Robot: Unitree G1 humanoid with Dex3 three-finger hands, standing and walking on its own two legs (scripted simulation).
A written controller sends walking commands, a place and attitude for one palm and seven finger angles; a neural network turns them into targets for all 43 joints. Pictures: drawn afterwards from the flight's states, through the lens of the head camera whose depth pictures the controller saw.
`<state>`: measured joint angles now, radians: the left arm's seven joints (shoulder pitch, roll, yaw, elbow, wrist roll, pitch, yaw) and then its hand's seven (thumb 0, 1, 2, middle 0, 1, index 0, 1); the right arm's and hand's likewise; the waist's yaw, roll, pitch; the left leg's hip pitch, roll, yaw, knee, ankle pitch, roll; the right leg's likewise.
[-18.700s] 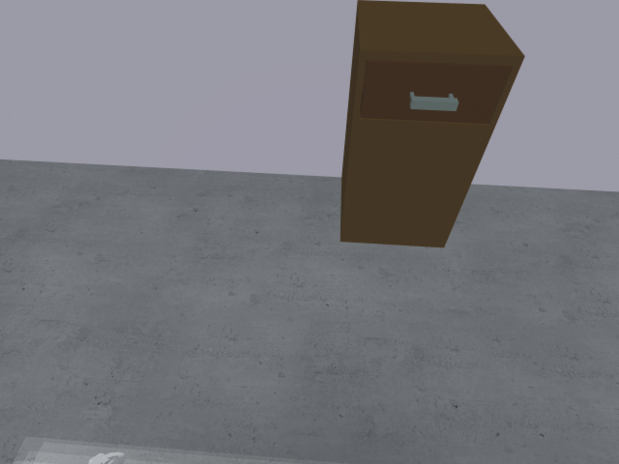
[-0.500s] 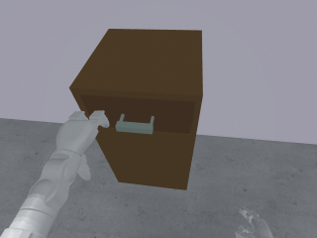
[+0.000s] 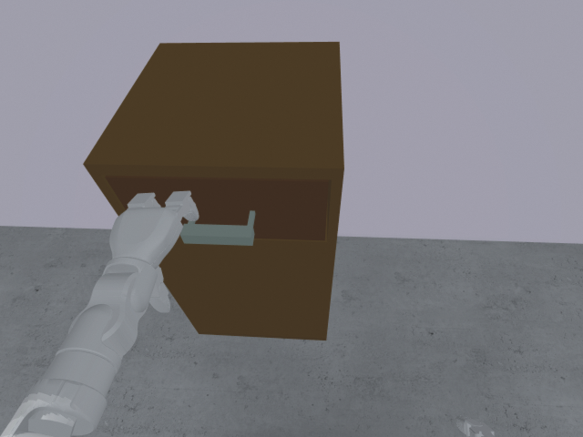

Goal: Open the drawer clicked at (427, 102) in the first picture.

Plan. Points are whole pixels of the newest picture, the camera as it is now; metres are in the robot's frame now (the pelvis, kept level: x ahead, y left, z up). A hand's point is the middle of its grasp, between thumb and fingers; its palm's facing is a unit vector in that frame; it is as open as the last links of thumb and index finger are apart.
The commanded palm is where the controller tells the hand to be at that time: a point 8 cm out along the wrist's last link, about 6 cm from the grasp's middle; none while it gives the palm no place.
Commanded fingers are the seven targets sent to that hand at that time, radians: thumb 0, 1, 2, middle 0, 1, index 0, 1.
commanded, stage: move the hooked fingers above the handle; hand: left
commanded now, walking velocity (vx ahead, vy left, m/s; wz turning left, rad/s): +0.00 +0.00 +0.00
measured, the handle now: (220, 224) +0.49 +0.18 -0.06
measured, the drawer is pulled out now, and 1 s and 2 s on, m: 0.00 0.00 0.00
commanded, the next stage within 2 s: lower the fingers behind the handle in 1.54 s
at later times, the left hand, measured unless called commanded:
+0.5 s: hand (190, 239) +0.40 +0.20 +0.01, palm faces -0.06 -0.06 -1.00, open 13.8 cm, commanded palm +0.39 +0.20 +0.07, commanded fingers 0.00 -0.50 0.30 -0.30 -1.20 -0.30 -1.20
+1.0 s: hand (211, 226) +0.44 +0.18 -0.01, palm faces -0.05 -0.05 -1.00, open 13.7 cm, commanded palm +0.42 +0.18 +0.06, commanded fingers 0.00 -0.50 0.30 -0.30 -1.20 -0.30 -1.20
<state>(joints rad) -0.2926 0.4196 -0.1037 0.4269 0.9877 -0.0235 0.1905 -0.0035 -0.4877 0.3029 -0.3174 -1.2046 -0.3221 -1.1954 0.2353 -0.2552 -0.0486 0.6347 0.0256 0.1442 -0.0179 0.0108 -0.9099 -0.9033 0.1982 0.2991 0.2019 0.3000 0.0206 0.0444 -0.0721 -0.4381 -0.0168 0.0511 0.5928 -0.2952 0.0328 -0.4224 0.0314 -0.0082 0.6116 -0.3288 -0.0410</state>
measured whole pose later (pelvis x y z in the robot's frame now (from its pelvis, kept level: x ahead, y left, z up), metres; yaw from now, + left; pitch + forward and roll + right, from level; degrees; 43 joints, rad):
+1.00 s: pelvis +0.00 +0.00 -0.02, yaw +0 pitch +16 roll +0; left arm -0.66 0.33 -0.11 0.94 1.07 0.03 0.37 0.00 -0.49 0.30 -0.32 -1.21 -0.34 -1.22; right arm 0.33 -0.24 -0.06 0.68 0.01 0.16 -0.01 0.01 -0.91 -0.90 0.20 0.30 0.20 0.30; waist -0.07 0.04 -0.14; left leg -0.65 0.00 0.05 0.72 -0.35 0.03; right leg -0.63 0.04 -0.01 0.73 -0.37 -0.05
